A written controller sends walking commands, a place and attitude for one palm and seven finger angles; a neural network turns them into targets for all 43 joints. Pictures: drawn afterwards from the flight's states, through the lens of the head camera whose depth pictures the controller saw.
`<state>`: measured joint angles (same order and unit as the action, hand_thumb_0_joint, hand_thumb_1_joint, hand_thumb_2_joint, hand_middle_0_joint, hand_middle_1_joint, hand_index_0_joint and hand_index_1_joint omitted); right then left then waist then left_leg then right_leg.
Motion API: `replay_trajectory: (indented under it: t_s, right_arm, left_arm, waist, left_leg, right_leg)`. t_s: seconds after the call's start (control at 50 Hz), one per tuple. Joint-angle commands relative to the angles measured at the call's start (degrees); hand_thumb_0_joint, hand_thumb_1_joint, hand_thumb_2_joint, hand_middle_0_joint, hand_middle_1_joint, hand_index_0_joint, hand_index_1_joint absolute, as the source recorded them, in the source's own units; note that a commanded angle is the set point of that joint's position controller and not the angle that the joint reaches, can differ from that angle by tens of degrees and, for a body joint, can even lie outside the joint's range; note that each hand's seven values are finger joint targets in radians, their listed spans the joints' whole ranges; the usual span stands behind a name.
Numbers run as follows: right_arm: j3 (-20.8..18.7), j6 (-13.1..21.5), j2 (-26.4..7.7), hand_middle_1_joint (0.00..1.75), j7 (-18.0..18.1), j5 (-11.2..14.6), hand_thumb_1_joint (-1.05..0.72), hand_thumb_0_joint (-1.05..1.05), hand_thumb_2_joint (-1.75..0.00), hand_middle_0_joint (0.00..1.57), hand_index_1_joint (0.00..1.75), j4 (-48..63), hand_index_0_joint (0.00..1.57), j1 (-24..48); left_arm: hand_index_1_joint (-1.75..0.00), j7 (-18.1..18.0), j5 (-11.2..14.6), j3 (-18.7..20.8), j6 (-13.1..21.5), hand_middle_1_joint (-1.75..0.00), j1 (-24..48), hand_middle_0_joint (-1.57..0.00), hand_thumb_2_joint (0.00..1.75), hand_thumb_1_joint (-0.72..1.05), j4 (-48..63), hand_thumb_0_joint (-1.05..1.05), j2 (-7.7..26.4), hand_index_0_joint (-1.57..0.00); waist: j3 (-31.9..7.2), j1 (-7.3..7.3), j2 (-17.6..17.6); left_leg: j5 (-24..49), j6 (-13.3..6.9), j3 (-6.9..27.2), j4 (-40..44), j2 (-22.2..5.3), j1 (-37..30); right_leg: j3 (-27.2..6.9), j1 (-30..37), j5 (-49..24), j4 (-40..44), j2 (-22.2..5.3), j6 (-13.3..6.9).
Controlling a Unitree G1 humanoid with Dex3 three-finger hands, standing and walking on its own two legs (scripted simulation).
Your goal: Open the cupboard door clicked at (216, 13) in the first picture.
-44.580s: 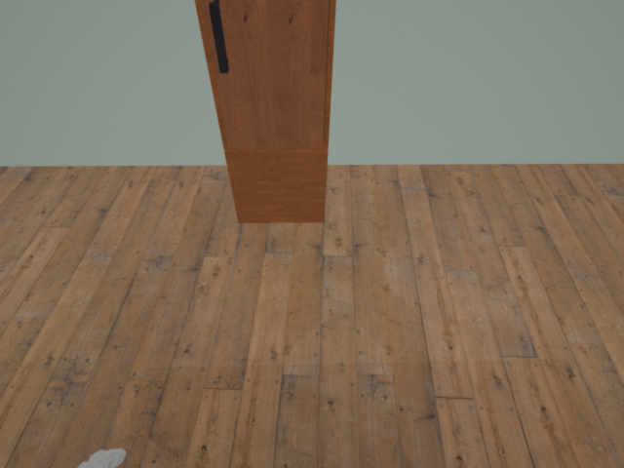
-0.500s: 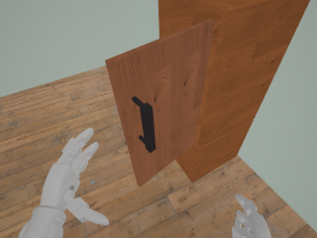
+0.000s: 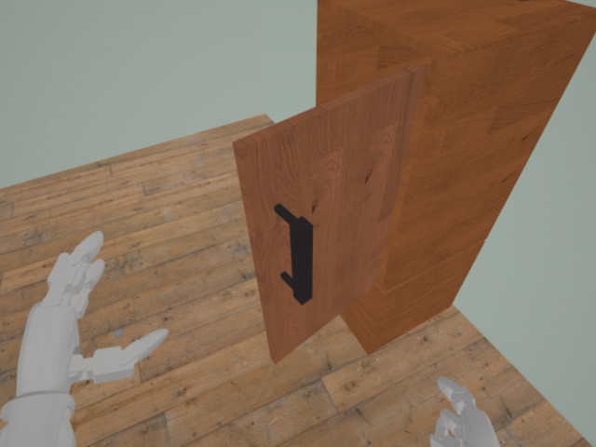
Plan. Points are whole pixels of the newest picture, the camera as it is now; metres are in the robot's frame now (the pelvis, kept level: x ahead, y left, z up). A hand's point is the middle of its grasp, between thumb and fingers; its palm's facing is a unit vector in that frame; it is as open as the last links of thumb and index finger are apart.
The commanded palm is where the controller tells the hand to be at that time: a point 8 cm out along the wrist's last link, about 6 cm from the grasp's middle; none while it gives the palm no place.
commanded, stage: draw the hand back to the body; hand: left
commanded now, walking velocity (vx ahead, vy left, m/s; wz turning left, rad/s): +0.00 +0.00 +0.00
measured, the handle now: (293, 256) +0.38 +0.06 +0.04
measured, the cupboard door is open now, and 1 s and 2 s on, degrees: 100 100 100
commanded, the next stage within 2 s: step back with the hand held close in 0.66 s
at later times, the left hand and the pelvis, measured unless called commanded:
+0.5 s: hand (63, 322) +0.19 +0.26 +0.15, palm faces +0.46 -0.80 -0.39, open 7.6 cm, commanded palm +0.14 +0.30 +0.17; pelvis +0.00 +0.00 +0.00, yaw +0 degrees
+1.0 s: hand (72, 322) +0.19 +0.25 +0.16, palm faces +0.38 -0.78 -0.49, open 7.4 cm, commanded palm +0.13 +0.29 +0.18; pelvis -0.02 -0.01 +0.00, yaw -1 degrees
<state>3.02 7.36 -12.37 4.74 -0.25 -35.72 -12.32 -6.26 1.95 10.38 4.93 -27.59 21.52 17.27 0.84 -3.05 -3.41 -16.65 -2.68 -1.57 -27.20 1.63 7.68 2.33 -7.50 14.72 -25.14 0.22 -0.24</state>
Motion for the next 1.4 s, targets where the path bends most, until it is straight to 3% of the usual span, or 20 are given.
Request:
replay_trajectory:
  t_s: [0.0,0.1,0.16,0.22,0.26,0.32,0.5,0.56,0.66,0.72,0.76,0.78,0.8,0.82,0.86,0.98,1.08,1.22,1.3,1.38]
  right_arm:
    - [-3.0,3.1,-6.3,0.30,-0.1,0.0,-0.90,0.00,-0.90,0.20,0.30,9.0,0.20,7.5]
    - [-3.6,2.1,-6.5,0.30,-0.4,0.1,-0.90,0.00,-0.90,0.20,0.30,8.6,0.20,7.8]
    - [-3.7,1.9,-6.4,0.30,-0.5,0.2,-0.90,0.00,-0.90,0.20,0.30,8.4,0.20,7.7]
    - [-3.9,1.8,-6.4,0.30,-0.5,0.2,-0.90,0.00,-0.90,0.20,0.30,8.2,0.20,8.0]
    - [-4.0,1.8,-6.4,0.30,-0.5,0.3,-0.90,0.00,-0.90,0.20,0.30,7.9,0.20,8.1]
    - [-4.1,1.7,-6.6,0.30,-0.7,0.3,-0.90,0.00,-0.90,0.20,0.30,7.8,0.20,8.1]
    - [-4.2,2.1,-6.6,0.30,-0.4,0.1,-0.90,0.00,-0.90,0.20,0.30,7.6,0.20,8.7]
    - [-4.2,2.3,-6.3,0.30,-0.5,0.3,-0.90,0.00,-0.90,0.20,0.30,7.6,0.20,8.9]
    - [-4.3,2.7,-6.2,0.30,-0.4,0.1,-0.90,0.00,-0.90,0.20,0.30,7.3,0.20,8.9]
    - [-4.3,2.8,-6.3,0.30,-0.4,0.2,-0.90,0.00,-0.90,0.20,0.30,7.3,0.20,9.2]
    - [-4.3,3.1,-6.4,0.30,-0.4,0.2,-0.90,0.00,-0.90,0.20,0.30,7.5,0.20,9.5]
    - [-4.4,2.2,-8.2,0.30,-0.2,0.9,-0.90,0.00,-0.90,0.20,0.30,9.4,0.20,8.7]
    - [-4.3,1.4,-7.4,0.30,-0.2,0.6,-0.90,0.00,-0.90,0.20,0.30,8.6,0.20,8.5]
    - [-4.6,0.9,-7.5,0.30,-0.2,0.3,-0.90,0.00,-0.90,0.20,0.30,8.7,0.20,8.2]
    - [-5.0,0.1,-8.0,0.30,-0.4,0.3,-0.90,0.00,-0.90,0.20,0.30,9.4,0.20,7.8]
    - [-6.1,-2.3,-8.3,0.30,0.1,0.9,-0.90,0.00,-0.90,0.20,0.30,11.3,0.20,7.1]
    - [-6.3,-3.2,-8.1,0.30,0.5,1.0,-0.90,0.00,-0.90,0.20,0.30,12.8,0.20,6.9]
    - [-6.2,-2.4,-8.4,0.30,0.6,0.7,-0.90,0.00,-0.90,0.20,0.30,13.2,0.20,6.1]
    - [-6.3,-0.9,-9.0,0.30,0.6,0.5,-0.90,0.00,-0.90,0.20,0.30,13.3,0.20,5.8]
    - [-6.1,0.4,-8.9,0.30,0.3,0.4,-0.90,0.00,-0.90,0.20,0.30,13.1,0.20,4.5]
  left_arm:
    - [-0.30,-1.3,0.2,8.4,4.1,-0.30,3.2,-0.18,0.70,0.44,12.3,0.00,9.1,-0.18]
    - [-0.30,-1.3,0.5,12.1,4.0,-0.30,3.8,-0.19,0.78,0.62,12.1,0.00,11.0,-0.19]
    - [-0.30,-1.4,0.7,13.5,4.2,-0.30,4.9,-0.19,0.82,0.73,13.2,0.00,11.6,-0.19]
    - [-0.30,-1.5,1.1,15.4,4.3,-0.30,5.1,-0.20,0.87,0.83,12.4,0.00,12.5,-0.20]
    - [-0.30,-1.7,1.2,16.9,4.4,-0.30,6.1,-0.20,0.90,0.90,12.5,0.00,13.5,-0.20]
    - [-0.30,-1.2,1.2,13.6,4.1,-0.30,5.3,-0.20,0.90,0.90,10.3,0.00,10.1,-0.20]
    - [-0.30,-1.6,1.0,16.2,4.6,-0.30,5.7,-0.20,0.90,0.90,11.7,0.00,13.4,-0.20]
    - [-0.30,-1.5,1.0,15.2,4.9,-0.30,6.9,-0.20,0.90,0.90,12.8,0.00,12.4,-0.20]
    - [-0.30,-1.6,1.3,15.6,5.0,-0.30,5.6,-0.20,0.90,0.90,11.0,0.00,12.3,-0.20]
    - [-0.30,-1.4,1.2,14.7,5.1,-0.30,6.6,-0.20,0.90,0.90,11.3,0.00,11.8,-0.20]
    - [-0.30,-1.6,1.1,15.6,5.8,-0.30,10.7,-0.20,0.90,0.90,15.5,0.00,13.6,-0.20]
    - [-0.30,-1.9,1.1,23.1,8.0,-0.30,12.8,-0.20,0.90,0.90,16.5,0.00,20.6,-0.20]
    - [-0.30,-1.6,0.9,23.2,8.7,-0.30,11.5,-0.20,0.90,0.90,13.9,0.00,20.3,-0.20]
    - [-0.30,-0.9,1.0,19.3,8.5,-0.30,5.2,-0.20,0.90,0.90,10.7,0.00,14.9,-0.20]
    - [-0.30,-0.6,0.9,17.3,8.5,-0.30,0.8,-0.20,0.90,0.90,10.3,0.00,12.8,-0.20]
    - [-0.30,-1.6,0.9,19.3,8.0,-0.30,-2.3,-0.20,0.90,0.90,13.6,0.00,15.4,-0.20]
    - [-0.30,-2.6,0.7,21.5,8.2,-0.30,-4.2,-0.20,0.90,0.90,18.2,0.00,17.4,-0.20]
    - [-0.30,-3.3,-0.1,21.5,9.1,-0.30,-4.6,-0.20,0.90,0.90,18.9,0.00,16.5,-0.20]
    - [-0.30,-3.5,-1.0,22.3,10.2,-0.30,-2.4,-0.20,0.90,0.90,18.8,0.00,16.2,-0.20]
    - [-0.30,-3.6,-1.8,21.7,11.0,-0.30,0.2,-0.20,0.90,0.90,19.3,0.00,15.2,-0.20]
  waist:
    - [-5.1,-0.44,0.3]
    - [-4.6,-0.59,0.5]
    - [-4.9,-0.45,-1.6]
    - [-4.6,-0.58,0.0]
    - [-4.2,-0.69,-2.0]
    - [-2.4,-0.16,-0.6]
    - [-3.8,-0.86,0.3]
    - [-3.3,-0.53,-2.2]
    - [-2.6,-0.70,0.4]
    - [-1.6,-0.49,-0.9]
    - [-3.9,-0.52,-1.5]
    - [0.6,1.71,0.0]
    - [1.1,1.62,0.3]
    - [0.2,2.03,2.1]
    - [-3.6,2.13,1.5]
    - [-10.2,2.48,4.6]
    - [-11.6,2.25,1.9]
    - [-7.3,2.39,-1.6]
    - [-5.0,2.48,-3.3]
    - [-3.6,3.09,-2.1]
  left_leg:
    - [21.4,3.0,3.0,6.1,-3.6,-1.6]
    - [21.7,3.1,2.5,6.7,-3.6,-1.8]
    - [22.8,3.5,2.7,7.0,-3.6,-2.3]
    - [21.6,3.3,2.5,7.3,-3.6,-2.3]
    - [20.6,3.3,2.3,7.5,-3.5,-2.1]
    - [19.3,2.9,2.2,7.9,-3.5,-2.0]
    - [15.8,2.5,2.0,8.2,-2.9,-1.6]
    - [14.6,2.5,2.0,8.4,-2.8,-1.8]
    - [13.1,2.2,1.7,8.4,-2.8,-1.6]
    - [12.5,2.2,1.6,8.5,-2.7,-1.5]
    - [12.4,2.0,1.7,8.2,-2.5,-2.5]
    - [8.2,0.6,2.7,6.3,-3.3,2.0]
    - [6.5,0.6,3.5,5.7,-2.8,3.2]
    - [7.5,0.8,3.4,4.8,-3.0,2.6]
    - [11.0,0.9,2.7,4.0,-3.6,1.7]
    - [20.7,1.2,2.2,2.2,-5.1,2.4]
    - [21.7,1.1,3.4,2.3,-5.9,6.2]
    - [5.5,-0.6,6.5,6.2,-8.0,18.6]
    - [-12.4,-2.5,9.1,10.0,-9.9,31.1]
    - [-20.8,-3.2,9.9,9.2,-10.2,37.0]
  right_leg:
    - [-0.3,3.2,-12.5,3.9,0.3,-1.0]
    - [-0.4,4.1,-13.4,4.9,0.4,-0.9]
    - [-0.4,4.3,-13.4,5.0,0.4,-0.9]
    - [-0.5,4.5,-13.4,5.6,0.3,-0.9]
    - [-0.6,4.4,-13.0,5.9,0.4,-0.9]
    - [-0.6,3.6,-12.2,6.5,0.4,-0.8]
    - [-1.0,5.2,-11.4,7.2,0.4,-1.0]
    - [-1.2,4.4,-10.2,7.5,0.4,-1.0]
    - [-1.2,4.1,-9.4,8.1,0.4,-0.8]
    - [-1.5,3.7,-8.9,8.4,0.3,-0.8]
    - [-1.7,4.3,-9.0,8.4,0.2,-0.9]
    - [-7.0,-2.1,-11.1,10.7,-1.7,-0.9]
    - [-7.4,-2.4,-10.9,11.2,-3.0,-1.2]
    - [-7.6,-3.2,-11.1,10.9,-3.6,-1.2]
    - [-6.9,-2.3,-14.6,9.1,-4.0,-1.0]
    - [-5.6,0.9,-26.5,3.4,-4.1,-0.2]
    - [-5.2,2.4,-26.1,-0.8,-3.6,-0.3]
    - [-5.4,3.6,-14.2,-4.7,-1.6,0.2]
    - [-5.3,8.5,-10.2,-10.4,-0.3,0.6]
    - [-6.3,9.0,-7.1,-13.2,-0.5,0.5]
